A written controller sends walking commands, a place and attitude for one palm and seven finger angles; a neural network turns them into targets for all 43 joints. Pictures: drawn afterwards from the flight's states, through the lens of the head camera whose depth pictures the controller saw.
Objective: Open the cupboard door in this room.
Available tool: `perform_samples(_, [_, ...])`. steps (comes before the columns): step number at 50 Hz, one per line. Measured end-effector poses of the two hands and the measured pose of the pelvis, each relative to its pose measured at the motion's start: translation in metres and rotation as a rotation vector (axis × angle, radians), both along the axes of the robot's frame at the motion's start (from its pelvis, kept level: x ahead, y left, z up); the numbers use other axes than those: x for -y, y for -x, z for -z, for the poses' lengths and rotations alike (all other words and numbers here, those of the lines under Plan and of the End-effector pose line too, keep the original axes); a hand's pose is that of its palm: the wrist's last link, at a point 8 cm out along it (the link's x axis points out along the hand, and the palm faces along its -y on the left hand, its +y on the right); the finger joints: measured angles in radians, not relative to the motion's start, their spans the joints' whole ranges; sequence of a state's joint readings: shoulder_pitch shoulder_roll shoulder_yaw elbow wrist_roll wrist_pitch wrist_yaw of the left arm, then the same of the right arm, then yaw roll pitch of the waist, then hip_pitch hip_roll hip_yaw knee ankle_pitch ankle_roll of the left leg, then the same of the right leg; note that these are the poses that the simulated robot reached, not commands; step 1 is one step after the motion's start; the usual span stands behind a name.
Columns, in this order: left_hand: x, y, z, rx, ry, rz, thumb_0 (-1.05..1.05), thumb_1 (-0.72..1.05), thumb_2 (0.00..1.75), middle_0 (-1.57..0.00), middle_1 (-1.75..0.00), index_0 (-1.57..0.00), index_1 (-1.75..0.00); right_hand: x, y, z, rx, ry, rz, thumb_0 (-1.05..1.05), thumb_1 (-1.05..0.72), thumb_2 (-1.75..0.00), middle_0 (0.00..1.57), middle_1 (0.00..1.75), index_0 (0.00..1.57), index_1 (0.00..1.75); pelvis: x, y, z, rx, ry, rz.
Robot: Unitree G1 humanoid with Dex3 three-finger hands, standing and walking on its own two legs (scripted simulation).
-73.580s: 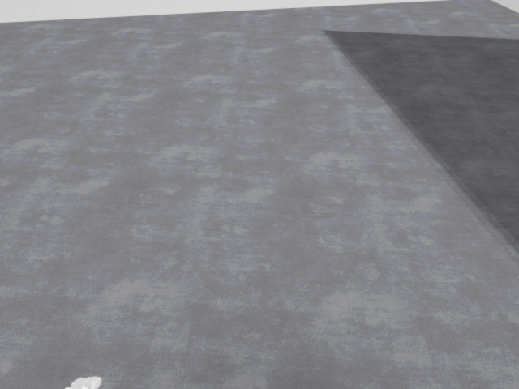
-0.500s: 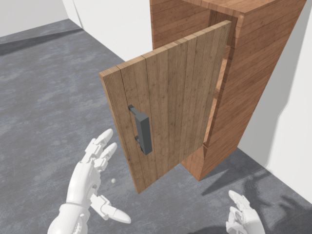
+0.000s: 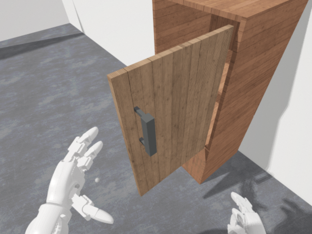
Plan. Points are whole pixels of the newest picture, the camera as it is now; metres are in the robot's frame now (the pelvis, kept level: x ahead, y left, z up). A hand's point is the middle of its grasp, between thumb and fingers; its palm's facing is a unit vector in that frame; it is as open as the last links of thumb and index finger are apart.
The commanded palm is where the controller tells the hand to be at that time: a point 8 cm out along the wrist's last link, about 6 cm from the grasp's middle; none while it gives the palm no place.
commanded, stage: draw the hand back to the body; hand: left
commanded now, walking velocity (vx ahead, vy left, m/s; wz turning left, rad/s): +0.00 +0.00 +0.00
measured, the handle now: (144, 131) +0.35 +0.06 +0.10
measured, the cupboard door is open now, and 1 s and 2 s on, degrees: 90 90 90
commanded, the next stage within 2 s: step back with the hand held close in 1.28 s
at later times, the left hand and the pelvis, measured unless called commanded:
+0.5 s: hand (51, 174) +0.20 +0.23 +0.14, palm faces +0.28 -0.90 -0.32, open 13.9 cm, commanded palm +0.16 +0.27 +0.16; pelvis +0.00 +0.02 +0.02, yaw -1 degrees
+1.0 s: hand (13, 159) +0.21 +0.29 +0.18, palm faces +0.45 -0.79 -0.41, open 8.2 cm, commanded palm +0.16 +0.32 +0.19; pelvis +0.02 +0.02 +0.03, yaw -1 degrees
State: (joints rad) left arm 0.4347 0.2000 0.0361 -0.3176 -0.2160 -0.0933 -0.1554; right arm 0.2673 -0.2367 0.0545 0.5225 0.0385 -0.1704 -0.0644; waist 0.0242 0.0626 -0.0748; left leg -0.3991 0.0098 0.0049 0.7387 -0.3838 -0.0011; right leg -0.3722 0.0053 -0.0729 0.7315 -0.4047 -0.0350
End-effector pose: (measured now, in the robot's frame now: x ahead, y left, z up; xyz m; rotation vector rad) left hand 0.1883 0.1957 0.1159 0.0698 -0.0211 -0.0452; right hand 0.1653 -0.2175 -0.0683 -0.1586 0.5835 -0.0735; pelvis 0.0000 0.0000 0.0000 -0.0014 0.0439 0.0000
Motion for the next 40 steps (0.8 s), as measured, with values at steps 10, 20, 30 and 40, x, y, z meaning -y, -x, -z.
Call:
perform_samples(10, [-0.030, 0.014, -0.012, 0.002, -0.010, -0.026, -0.01, -0.48, 0.31, -0.15, -0.30, -0.15, -0.30, -0.011, -0.013, -0.012, 0.044, 0.017, -0.025, 0.02, -0.90, -0.90, 0.20, 0.30, 0.21, 0.30, -0.008, 0.000, -0.004, 0.024, 0.009, -0.009])
perform_samples(20, [-0.061, 0.024, -0.031, 0.024, -0.219, -0.277, -0.01, -0.26, 0.40, -0.16, -0.30, -0.16, -0.30, -0.024, -0.016, -0.020, -0.001, 0.049, -0.034, 0.02, -0.90, -0.90, 0.20, 0.30, 0.21, 0.30, -0.015, -0.001, -0.017, 0.071, 0.012, 0.003])
perform_samples(30, [-0.086, 0.020, -0.050, 0.055, -0.304, -0.360, -0.01, 0.08, 0.55, -0.18, -0.30, -0.18, -0.30, -0.031, -0.012, -0.016, -0.074, 0.045, -0.029, 0.02, -0.90, -0.90, 0.20, 0.30, 0.21, 0.30, -0.024, -0.008, -0.026, 0.097, 0.007, 0.017])
perform_samples(40, [-0.108, 0.018, -0.068, 0.095, -0.363, -0.424, 0.00, 0.42, 0.69, -0.19, -0.30, -0.19, -0.30, -0.025, -0.017, -0.017, -0.098, 0.045, -0.007, 0.02, -0.90, -0.90, 0.20, 0.30, 0.21, 0.30, -0.025, -0.014, -0.029, 0.103, 0.007, 0.026])
